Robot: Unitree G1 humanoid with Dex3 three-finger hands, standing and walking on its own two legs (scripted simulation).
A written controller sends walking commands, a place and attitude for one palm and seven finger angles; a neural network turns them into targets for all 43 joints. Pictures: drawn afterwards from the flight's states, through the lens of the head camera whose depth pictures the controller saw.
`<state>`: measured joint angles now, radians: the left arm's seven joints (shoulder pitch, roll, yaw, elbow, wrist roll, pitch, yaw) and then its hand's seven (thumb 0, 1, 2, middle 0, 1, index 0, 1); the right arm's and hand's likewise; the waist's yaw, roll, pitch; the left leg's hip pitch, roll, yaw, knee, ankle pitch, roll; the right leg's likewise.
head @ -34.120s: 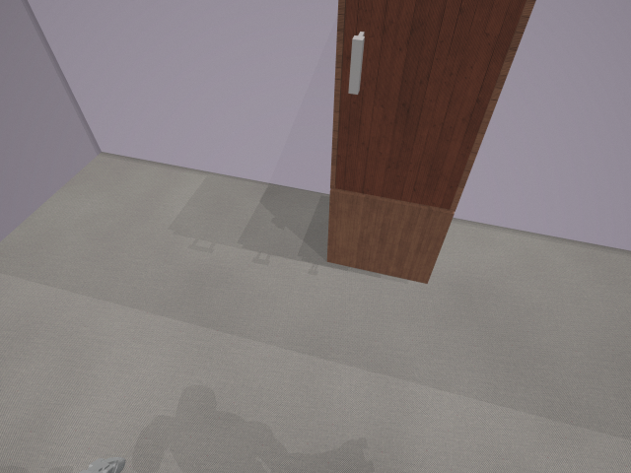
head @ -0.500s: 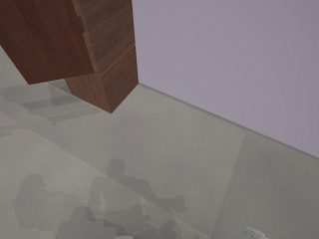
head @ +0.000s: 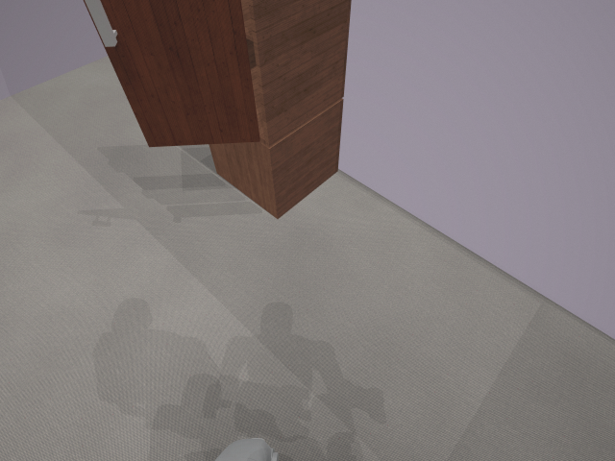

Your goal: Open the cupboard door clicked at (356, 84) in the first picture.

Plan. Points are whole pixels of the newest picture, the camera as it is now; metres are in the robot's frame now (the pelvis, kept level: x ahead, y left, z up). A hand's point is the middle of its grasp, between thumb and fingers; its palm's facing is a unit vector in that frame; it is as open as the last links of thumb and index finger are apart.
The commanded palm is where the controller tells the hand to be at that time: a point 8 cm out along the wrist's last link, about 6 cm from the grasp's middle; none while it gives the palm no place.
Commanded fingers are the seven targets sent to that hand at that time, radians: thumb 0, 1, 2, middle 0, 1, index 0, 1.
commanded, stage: turn to face it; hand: left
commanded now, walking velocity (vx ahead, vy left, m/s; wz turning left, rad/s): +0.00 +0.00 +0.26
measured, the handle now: (102, 13) +1.01 +0.55 +0.08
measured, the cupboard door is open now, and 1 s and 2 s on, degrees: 47 47 47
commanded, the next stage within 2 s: take the last steps up to it in 0.02 s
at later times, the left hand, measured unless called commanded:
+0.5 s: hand out of the picture +0.04 +0.22 -0.16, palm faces +0.23 -0.94 -0.24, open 7.4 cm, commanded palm none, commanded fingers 0.00 0.90 0.90 -0.20 -0.30 -0.20 -0.30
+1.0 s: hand (101, 415) +0.19 +0.34 -0.16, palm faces +0.25 -0.94 -0.22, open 7.4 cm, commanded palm none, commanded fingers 0.00 0.90 0.90 -0.20 -0.30 -0.20 -0.30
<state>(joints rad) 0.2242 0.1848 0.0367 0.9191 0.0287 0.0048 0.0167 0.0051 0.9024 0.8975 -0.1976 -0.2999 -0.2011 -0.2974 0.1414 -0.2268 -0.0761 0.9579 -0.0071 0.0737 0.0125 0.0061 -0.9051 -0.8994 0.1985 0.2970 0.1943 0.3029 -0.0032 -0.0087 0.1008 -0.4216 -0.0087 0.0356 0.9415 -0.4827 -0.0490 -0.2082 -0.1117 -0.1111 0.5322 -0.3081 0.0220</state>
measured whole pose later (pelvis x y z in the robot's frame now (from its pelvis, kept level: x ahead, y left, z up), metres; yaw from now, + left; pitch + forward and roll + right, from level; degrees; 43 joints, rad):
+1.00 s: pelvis +0.17 +0.14 +0.00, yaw +11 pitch +0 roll +2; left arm 0.20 0.18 0.07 1.01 0.03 0.00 -0.02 0.01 0.91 0.90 -0.19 -0.30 -0.20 -0.30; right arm 0.25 -0.18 -0.05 1.03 -0.03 -0.04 -0.01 -0.01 -0.94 -0.90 0.20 0.30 0.20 0.30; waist 0.02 -0.01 0.06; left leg -0.19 -0.01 0.16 0.42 -0.22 0.04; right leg -0.50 -0.11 -0.11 0.92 -0.33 0.00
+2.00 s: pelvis +0.46 +0.25 -0.01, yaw +8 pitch +0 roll +1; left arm 0.16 0.19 0.04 1.01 0.02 0.02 0.02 0.01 0.92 0.90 -0.19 -0.30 -0.20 -0.30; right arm 0.24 -0.16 -0.05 1.06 -0.01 0.03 -0.03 0.00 -0.91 -0.90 0.20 0.30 0.20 0.30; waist -0.03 0.01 0.05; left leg -0.30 0.02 0.11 0.68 -0.40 0.00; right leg -0.31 -0.04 -0.07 0.60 -0.29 -0.02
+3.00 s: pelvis +0.39 +0.24 +0.00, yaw +9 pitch -4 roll -1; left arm 0.27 0.25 -0.01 0.99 0.02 0.00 0.02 0.01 0.90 0.90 -0.20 -0.30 -0.20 -0.30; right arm 0.21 -0.23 -0.02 1.00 -0.02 0.00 -0.01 0.00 -0.90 -0.90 0.20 0.30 0.20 0.30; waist 0.00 -0.01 0.00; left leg -0.25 0.03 0.04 0.51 -0.20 0.01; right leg -0.16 0.00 -0.04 0.49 -0.27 0.00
